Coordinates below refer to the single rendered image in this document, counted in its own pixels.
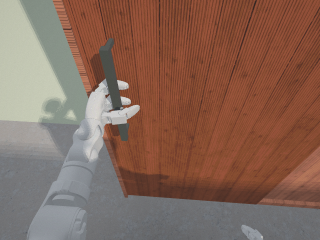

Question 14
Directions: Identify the wardrobe door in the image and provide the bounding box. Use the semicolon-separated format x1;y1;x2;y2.
264;146;320;203
63;0;320;205

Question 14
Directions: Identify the robot left upper arm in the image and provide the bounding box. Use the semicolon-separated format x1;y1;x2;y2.
28;205;87;240

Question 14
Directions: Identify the right robot hand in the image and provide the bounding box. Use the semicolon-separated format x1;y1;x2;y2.
241;224;263;240

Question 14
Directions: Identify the left robot forearm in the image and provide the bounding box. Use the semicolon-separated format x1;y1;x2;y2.
26;118;105;240

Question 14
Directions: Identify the left robot hand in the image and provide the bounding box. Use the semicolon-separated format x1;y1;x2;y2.
84;78;140;127

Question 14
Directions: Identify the handle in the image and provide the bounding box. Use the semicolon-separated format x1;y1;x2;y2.
99;38;130;141

